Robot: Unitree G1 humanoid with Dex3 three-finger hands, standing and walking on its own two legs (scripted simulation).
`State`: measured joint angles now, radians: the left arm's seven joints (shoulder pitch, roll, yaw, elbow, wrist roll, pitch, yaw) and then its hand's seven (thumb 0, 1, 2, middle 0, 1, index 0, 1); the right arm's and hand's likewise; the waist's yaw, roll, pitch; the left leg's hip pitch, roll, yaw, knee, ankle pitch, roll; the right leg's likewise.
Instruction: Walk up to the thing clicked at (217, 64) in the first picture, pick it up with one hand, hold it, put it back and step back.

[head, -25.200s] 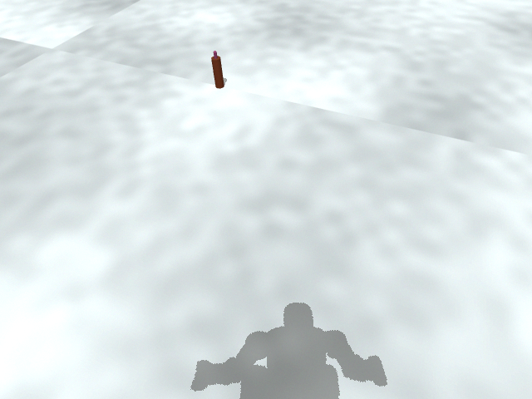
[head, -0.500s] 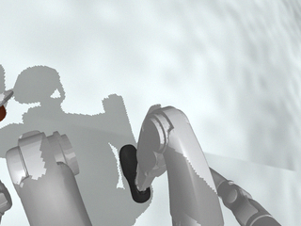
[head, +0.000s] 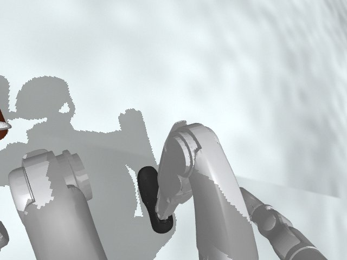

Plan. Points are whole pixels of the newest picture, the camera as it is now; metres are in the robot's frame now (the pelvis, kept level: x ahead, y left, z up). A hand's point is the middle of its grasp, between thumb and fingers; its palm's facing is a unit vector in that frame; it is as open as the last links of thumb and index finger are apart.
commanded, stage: withdraw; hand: left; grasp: from the side
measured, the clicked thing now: out of the picture +0.43 +0.28 -0.16
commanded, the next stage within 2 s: rise in 0.10 s
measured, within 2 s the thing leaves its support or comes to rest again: rests again in 0.08 s
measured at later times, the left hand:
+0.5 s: hand out of the picture +0.38 +0.41 -0.01, palm faces +0.36 -0.86 -0.35, open 17.2 cm
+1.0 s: hand out of the picture +0.28 +0.33 +0.17, palm faces +0.33 -0.83 -0.44, open 17.2 cm
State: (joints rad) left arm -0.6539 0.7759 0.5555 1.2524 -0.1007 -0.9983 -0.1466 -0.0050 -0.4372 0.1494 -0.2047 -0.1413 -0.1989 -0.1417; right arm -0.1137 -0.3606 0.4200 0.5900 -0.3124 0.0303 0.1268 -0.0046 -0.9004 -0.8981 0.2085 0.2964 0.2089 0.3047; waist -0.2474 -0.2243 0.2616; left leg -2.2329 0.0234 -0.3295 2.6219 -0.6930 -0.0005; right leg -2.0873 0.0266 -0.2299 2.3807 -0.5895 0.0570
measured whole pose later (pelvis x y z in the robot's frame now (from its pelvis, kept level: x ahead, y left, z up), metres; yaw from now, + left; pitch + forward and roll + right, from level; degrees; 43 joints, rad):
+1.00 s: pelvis +0.05 -0.01 +0.27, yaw +12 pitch +29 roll -4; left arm -0.09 0.41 0.24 0.49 0.03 0.04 0.10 -0.01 -0.49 0.08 -0.07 -0.07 -0.07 -0.06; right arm 0.11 -0.24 0.01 0.53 0.04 0.07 -0.09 0.00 -0.90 -0.90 0.21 0.30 0.21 0.31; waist -0.05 0.00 -0.17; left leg -1.54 0.05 -0.05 1.65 -0.62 -0.01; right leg -1.50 -0.02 -0.06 1.60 -0.60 0.00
